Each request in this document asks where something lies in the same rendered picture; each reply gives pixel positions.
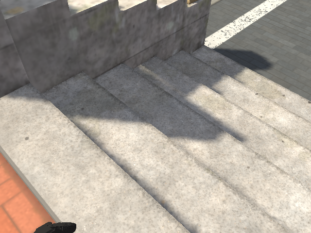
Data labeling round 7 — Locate stairs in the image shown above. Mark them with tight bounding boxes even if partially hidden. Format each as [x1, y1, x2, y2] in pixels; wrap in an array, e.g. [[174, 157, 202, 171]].
[[42, 45, 311, 233]]

